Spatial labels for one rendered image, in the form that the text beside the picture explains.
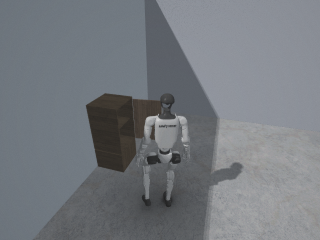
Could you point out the left robot hand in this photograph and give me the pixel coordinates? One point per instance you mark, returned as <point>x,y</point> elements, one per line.
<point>137,160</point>

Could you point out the robot left upper arm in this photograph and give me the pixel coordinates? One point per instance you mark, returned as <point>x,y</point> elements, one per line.
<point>149,122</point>

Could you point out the robot right upper arm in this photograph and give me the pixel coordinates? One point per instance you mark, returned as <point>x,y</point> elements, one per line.
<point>184,129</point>

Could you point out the robot right thigh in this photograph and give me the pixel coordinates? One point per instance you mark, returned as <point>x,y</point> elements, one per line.
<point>172,165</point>

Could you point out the robot left foot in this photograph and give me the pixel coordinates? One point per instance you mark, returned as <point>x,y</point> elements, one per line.
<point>146,201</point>

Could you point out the right robot hand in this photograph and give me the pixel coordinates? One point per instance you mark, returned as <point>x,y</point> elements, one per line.
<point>187,157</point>

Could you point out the cupboard door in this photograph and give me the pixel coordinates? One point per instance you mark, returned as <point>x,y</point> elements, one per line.
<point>143,108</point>

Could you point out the right robot forearm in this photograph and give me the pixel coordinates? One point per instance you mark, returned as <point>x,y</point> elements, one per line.
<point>186,147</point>

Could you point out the left robot forearm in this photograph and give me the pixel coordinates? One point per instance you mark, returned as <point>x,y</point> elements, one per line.
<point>141,149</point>

